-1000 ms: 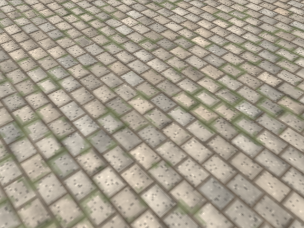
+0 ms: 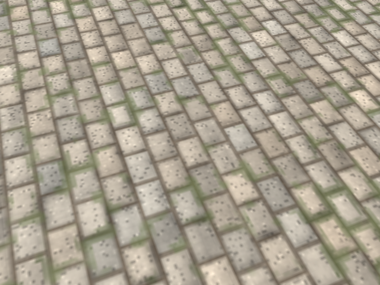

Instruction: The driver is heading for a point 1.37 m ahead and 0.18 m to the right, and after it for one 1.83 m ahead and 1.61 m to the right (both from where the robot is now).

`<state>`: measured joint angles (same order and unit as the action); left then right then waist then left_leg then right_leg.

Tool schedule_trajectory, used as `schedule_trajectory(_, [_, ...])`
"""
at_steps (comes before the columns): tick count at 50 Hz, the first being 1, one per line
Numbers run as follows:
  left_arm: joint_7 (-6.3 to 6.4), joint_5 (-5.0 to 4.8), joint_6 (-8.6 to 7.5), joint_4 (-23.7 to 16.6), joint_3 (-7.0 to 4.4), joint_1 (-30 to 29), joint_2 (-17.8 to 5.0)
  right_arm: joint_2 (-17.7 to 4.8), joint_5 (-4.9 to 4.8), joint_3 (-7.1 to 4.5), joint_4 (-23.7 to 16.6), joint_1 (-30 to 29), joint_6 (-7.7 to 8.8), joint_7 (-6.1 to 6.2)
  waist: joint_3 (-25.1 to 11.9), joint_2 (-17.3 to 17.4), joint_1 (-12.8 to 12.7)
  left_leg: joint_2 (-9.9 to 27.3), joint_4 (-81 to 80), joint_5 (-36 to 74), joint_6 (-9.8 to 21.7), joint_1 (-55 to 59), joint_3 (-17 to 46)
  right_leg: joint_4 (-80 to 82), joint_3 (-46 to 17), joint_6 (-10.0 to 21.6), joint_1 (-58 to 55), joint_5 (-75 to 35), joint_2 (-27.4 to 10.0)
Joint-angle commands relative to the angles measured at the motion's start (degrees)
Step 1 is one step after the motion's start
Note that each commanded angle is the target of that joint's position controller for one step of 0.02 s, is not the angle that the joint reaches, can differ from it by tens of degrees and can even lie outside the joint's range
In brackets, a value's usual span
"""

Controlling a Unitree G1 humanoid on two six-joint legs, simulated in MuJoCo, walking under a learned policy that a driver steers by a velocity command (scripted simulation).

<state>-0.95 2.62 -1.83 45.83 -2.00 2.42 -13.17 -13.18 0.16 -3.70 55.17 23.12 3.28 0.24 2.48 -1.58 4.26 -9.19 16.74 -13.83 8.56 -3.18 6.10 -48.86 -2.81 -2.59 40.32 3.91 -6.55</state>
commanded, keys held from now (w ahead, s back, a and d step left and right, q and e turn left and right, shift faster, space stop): w+q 0.06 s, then w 0.24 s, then w+e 0.70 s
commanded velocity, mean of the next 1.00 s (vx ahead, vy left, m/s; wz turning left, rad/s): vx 0.50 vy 0.00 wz -0.11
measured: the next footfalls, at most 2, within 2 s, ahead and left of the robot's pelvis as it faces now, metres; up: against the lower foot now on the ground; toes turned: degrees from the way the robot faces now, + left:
right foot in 0.20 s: +0.30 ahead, -0.13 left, +0.00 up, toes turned +6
left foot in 0.70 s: +0.53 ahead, +0.09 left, +0.00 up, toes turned -2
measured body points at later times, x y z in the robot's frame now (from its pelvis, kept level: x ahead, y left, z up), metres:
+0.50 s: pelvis +0.28 -0.05 +0.00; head +0.31 -0.06 +0.45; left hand +0.23 +0.20 -0.13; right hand +0.46 -0.28 -0.12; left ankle +0.35 +0.11 -0.69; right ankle +0.26 -0.13 -0.74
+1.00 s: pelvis +0.52 +0.00 +0.00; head +0.54 +0.01 +0.45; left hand +0.70 +0.24 -0.12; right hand +0.49 -0.27 -0.12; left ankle +0.49 +0.09 -0.74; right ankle +0.57 -0.15 -0.66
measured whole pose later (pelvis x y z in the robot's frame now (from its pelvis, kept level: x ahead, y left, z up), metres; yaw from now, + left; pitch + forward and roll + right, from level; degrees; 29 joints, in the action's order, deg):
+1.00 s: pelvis +0.52 +0.00 +0.00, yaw -11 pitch +1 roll +1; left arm -3.2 2.2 0.3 45.1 -4.8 10.9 -16.7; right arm -13.5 1.1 -2.9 49.8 21.2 5.8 0.4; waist 0.6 -3.3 1.7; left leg -1.1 15.2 -12.6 2.8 -4.1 -10.0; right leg -59.6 -0.9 1.9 38.3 8.8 -3.4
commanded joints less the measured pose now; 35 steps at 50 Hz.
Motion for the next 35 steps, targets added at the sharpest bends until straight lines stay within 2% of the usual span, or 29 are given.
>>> schedule_trajectory(1, [-0.36,-0.31,-0.6,-6.18,-0.23,-7.85,-3.66,-8.03,0.29,-1.58,-2.15,5.99,0.11,0.57,0.24,5.43,1.55,14.0,-1.45,29.45,3.3,3.62,12.38,5.36,3.0,-0.07,2.53,-2.57,3.68])
schedule_trajectory(3, [-0.52,-0.65,-1.01,-7.93,0.17,-10.99,-3.82,-8.39,0.72,-1.65,-2.47,7.17,0.0,0.83,0.5,5.97,2.38,14.72,0.15,31.84,3.9,6.49,13.77,9.41,3.15,0.56,2.28,-1.67,5.01])
schedule_trajectory(5, [-0.62,-0.92,-1.63,-8.8,0.41,-10.99,-4.18,-8.68,0.97,-1.65,-2.79,6.88,0.17,1.24,0.37,6.61,1.74,15.86,1.4,34.47,3.41,7.85,13.9,14.37,3.34,2.08,-1.7,-1.71,5.73])
schedule_trajectory(7, [-0.21,-1.06,-2.23,-7.17,-0.16,-4.11,-5.69,-9.4,0.89,-1.63,-3.52,3.87,0.73,1.41,-1.51,7.15,-2.03,15.8,5.11,43.36,0.99,4.78,12.59,19.15,3.77,4.47,-15.12,0.38,7.77])
schedule_trajectory(8, [0.32,-1.11,-2.64,-5.0,-0.94,2.67,-7.42,-10.02,0.96,-1.69,-3.53,3.27,1.14,1.1,-4.86,6.68,-4.72,14.87,11.57,49.49,-0.01,4.59,11.8,20.25,4.42,5.77,-23.34,1.67,9.35])
schedule_trajectory(9, [1.01,-0.96,-3.35,-2.86,-1.58,11.1,-8.77,-10.25,0.69,-1.68,-3.57,2.21,1.66,0.6,-8.99,5.16,-9.22,12.46,21.61,46.87,-1.03,1.17,9.51,23.49,3.45,7.42,-34.4,-0.95,7.52])
schedule_trajectory(10, [2.0,0.34,-3.73,-2.01,-2.44,20.09,-12.43,-6.98,0.34,-0.8,-5.22,3.0,2.16,0.13,-16.6,0.33,-11.82,9.66,36.17,28.5,-1.7,-7.15,7.19,22.7,-8.82,9.94,-47.59,7.32,-4.32])
schedule_trajectory(11, [1.66,0.91,-3.07,-0.57,-3.99,21.84,-17.51,-2.0,-2.12,-0.07,-4.45,13.84,1.57,-0.03,-23.51,-15.94,-6.93,-0.35,54.59,-16.43,-4.32,-23.85,1.22,27.65,-37.24,19.76,-60.7,6.39,-19.28])
schedule_trajectory(12, [0.93,-0.61,-2.25,-1.05,-3.43,18.17,-12.11,-7.5,0.42,-0.6,-3.31,10.97,0.95,0.57,-17.21,-4.93,-6.21,4.17,58.75,-13.58,-3.48,-29.69,2.19,31.69,-40.67,18.6,-53.64,17.11,-16.59])
schedule_trajectory(13, [0.74,-1.18,-2.35,-1.96,-2.38,12.59,-7.88,-7.52,1.0,-0.74,-4.59,4.14,0.88,0.17,-7.75,-0.17,-5.5,6.09,57.06,-7.56,-3.75,-30.15,1.94,33.44,-30.71,16.99,-43.96,16.9,-13.68])
schedule_trajectory(14, [0.51,-0.78,-2.64,-1.7,-1.8,10.35,-5.72,-6.58,1.15,-0.47,-5.69,0.53,0.97,-0.16,-4.08,1.96,-4.89,7.68,54.43,-4.74,-3.84,-29.52,1.42,34.69,-23.83,15.51,-38.43,10.53,-10.84])
schedule_trajectory(15, [0.61,-0.79,-2.99,-0.81,-1.53,11.02,-5.16,-6.28,1.56,-0.5,-6.29,-1.13,0.63,-0.61,-2.52,0.18,-4.3,8.86,52.3,-4.08,-3.98,-28.72,1.03,35.44,-18.53,14.33,-35.59,4.26,-8.43])
schedule_trajectory(16, [0.64,-1.13,-3.29,0.56,-1.31,12.14,-4.83,-5.75,2.1,-0.38,-6.65,-0.95,0.13,-1.11,-2.34,-2.4,-3.26,9.53,50.37,-3.87,-4.42,-26.95,0.17,36.22,-15.3,13.68,-33.33,0.49,-6.3])
schedule_trajectory(17, [0.42,-1.54,-3.75,1.69,-1.23,13.62,-4.69,-5.08,2.42,-0.21,-6.84,-0.95,-0.21,-1.42,-2.67,-3.57,-2.69,10.0,48.76,-3.65,-4.81,-26.24,-0.9,36.5,-13.76,13.79,-32.98,-3.6,-5.27])
schedule_trajectory(19, [0.11,-2.2,-4.38,3.23,-1.3,16.35,-4.96,-4.06,2.9,0.13,-7.46,-2.43,-0.52,-1.84,-3.05,-3.76,-2.36,10.9,46.25,-3.22,-5.9,-27.73,-3.3,37.08,-12.13,15.13,-33.45,-8.81,-4.32])
schedule_trajectory(22, [0.37,-2.4,-4.04,4.52,-1.74,19.52,-6.26,-3.09,2.87,0.93,-10.41,-10.53,-0.55,-2.19,-0.53,-3.17,-3.53,12.68,38.73,0.94,-8.2,-31.77,-5.62,39.6,-10.86,16.28,-32.11,-7.71,-3.36])
schedule_trajectory(24, [0.49,-2.44,-3.66,5.11,-1.91,21.36,-6.53,-2.53,2.53,1.56,-12.37,-16.29,-0.42,-2.26,0.71,-2.98,-4.76,12.6,31.01,4.89,-9.42,-31.43,-6.56,40.13,-9.86,15.63,-31.05,-6.92,-2.05])
schedule_trajectory(29, [0.6,-2.12,-3.1,5.84,-2.53,25.61,-7.98,-2.9,1.43,2.26,-15.23,-24.72,0.11,-1.84,-0.1,-3.42,-7.4,10.28,19.78,9.45,-10.08,-26.75,-7.29,36.33,-10.66,14.44,-33.32,-12.02,-2.06])
schedule_trajectory(31, [0.78,-1.85,-2.78,5.46,-2.86,25.38,-8.66,-3.8,1.11,2.08,-16.05,-25.36,0.57,-1.46,-0.55,-3.89,-7.02,9.71,17.11,7.52,-9.38,-23.78,-6.57,33.71,-12.55,13.72,-34.08,-13.25,-2.92])
schedule_trajectory(33, [1.01,-1.81,-2.5,4.71,-3.37,23.61,-9.66,-5.06,1.01,1.52,-15.18,-20.91,1.25,-0.97,-1.74,-3.99,-4.52,8.63,12.5,4.89,-8.33,-15.99,-6.18,29.51,-14.27,12.33,-33.12,-13.07,-2.91])
schedule_trajectory(34, [0.9,-2.06,-2.52,4.37,-3.44,22.76,-9.58,-6.17,1.29,0.92,-13.42,-15.3,1.86,-0.45,-4.08,-1.94,-1.9,8.16,8.46,5.35,-7.29,-7.61,-6.26,23.19,-13.09,11.14,-31.21,-14.14,-0.68])
schedule_trajectory(35, [0.65,-2.63,-2.77,3.39,-3.1,22.25,-7.78,-9.45,2.44,-0.14,-12.09,-8.09,2.72,0.36,-9.19,2.61,0.96,14.78,6.26,2.14,-5.12,3.51,0.08,11.43,-10.13,9.71,-25.96,-8.87,3.26])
